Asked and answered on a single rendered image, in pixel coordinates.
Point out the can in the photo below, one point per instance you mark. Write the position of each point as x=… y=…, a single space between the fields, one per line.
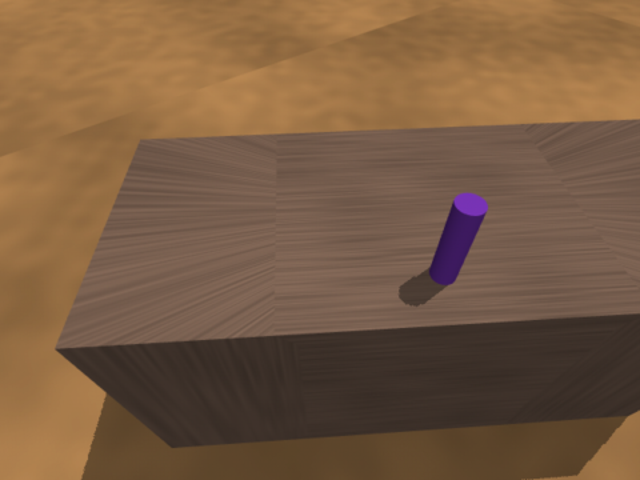
x=465 y=217

